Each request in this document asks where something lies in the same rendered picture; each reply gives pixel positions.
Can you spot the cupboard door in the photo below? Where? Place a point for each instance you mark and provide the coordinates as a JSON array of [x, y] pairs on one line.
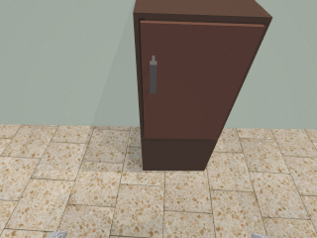
[[200, 67]]

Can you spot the handle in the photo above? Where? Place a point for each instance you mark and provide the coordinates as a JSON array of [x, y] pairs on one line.
[[153, 75]]

